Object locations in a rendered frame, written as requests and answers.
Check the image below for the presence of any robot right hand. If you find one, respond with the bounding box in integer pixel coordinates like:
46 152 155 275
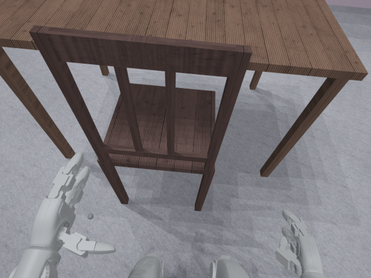
276 210 324 277

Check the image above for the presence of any chair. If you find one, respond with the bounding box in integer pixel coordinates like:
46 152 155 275
29 25 252 211

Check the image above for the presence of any left robot thigh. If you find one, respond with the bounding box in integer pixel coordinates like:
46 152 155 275
128 257 165 278

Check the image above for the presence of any table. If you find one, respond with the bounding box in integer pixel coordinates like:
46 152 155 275
0 0 368 177

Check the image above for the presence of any robot left hand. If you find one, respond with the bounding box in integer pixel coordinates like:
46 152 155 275
30 151 116 258

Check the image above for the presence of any robot right shin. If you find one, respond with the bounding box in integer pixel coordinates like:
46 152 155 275
218 255 230 260

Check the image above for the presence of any left robot forearm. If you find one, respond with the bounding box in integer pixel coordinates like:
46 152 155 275
8 247 61 278

